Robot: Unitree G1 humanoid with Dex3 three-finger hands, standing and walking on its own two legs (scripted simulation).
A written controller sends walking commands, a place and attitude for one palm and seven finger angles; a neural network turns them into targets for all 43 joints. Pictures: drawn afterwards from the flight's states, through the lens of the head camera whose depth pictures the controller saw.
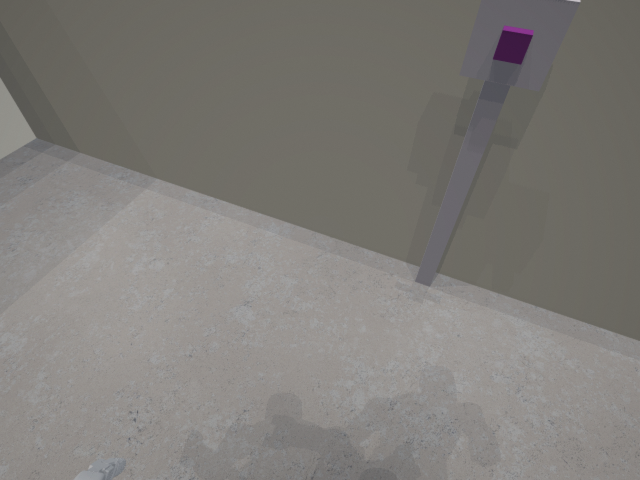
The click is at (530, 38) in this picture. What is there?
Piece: button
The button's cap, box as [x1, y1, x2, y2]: [493, 26, 533, 64]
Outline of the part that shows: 504,26 493,58 520,64 532,36 533,30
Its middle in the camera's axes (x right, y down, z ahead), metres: +0.41 -0.41 +0.82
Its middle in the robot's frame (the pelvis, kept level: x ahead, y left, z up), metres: +0.93 -0.35 +0.16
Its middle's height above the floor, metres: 0.93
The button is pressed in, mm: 0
